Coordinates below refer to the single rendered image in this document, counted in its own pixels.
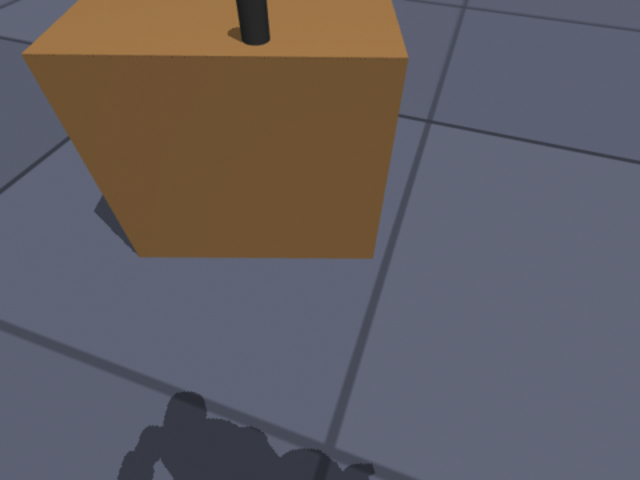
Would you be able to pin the can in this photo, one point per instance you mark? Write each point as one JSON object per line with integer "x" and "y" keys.
{"x": 253, "y": 20}

